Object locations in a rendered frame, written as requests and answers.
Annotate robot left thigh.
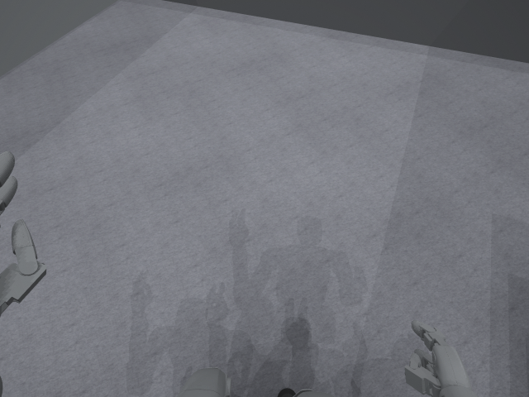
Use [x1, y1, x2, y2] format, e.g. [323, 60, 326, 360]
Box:
[177, 368, 231, 397]

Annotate robot left hand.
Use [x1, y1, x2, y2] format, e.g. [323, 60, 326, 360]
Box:
[0, 151, 46, 317]

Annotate robot right hand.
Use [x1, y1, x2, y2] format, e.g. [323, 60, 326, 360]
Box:
[405, 320, 472, 397]

